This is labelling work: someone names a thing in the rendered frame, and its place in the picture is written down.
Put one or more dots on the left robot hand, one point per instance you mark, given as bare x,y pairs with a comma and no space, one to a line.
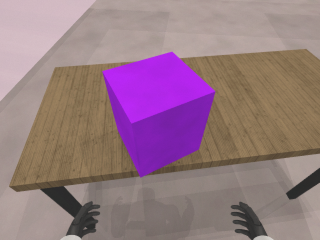
78,224

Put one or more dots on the carton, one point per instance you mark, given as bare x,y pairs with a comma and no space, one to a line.
161,107

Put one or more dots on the table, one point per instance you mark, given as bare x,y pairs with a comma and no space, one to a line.
266,106

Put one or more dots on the right robot hand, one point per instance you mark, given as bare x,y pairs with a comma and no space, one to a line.
252,223

